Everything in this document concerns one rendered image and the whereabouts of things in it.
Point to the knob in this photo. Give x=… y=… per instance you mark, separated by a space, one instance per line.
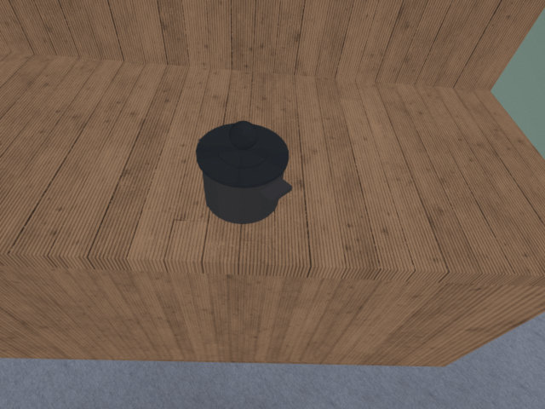
x=243 y=135

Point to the lid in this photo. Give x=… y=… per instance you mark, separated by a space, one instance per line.
x=222 y=162

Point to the pot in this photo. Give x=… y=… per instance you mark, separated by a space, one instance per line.
x=244 y=205

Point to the table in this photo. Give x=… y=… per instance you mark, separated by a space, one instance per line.
x=414 y=232

